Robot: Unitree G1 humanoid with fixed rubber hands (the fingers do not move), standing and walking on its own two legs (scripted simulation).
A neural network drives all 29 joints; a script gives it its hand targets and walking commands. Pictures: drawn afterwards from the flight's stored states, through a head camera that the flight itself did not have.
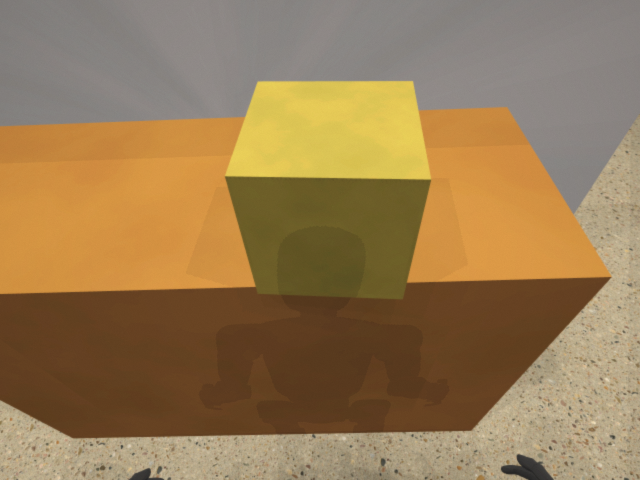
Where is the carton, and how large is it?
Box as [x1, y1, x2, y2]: [225, 81, 430, 298]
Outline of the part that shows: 258,81 225,174 225,178 257,292 275,294 402,298 430,182 430,175 412,81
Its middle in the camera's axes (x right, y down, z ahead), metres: +0.02 -0.06 +0.53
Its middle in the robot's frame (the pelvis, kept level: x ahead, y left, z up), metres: +0.46 +0.01 +0.12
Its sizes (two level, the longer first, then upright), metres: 0.204 0.195 0.215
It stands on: a pedestal, 0.77 m high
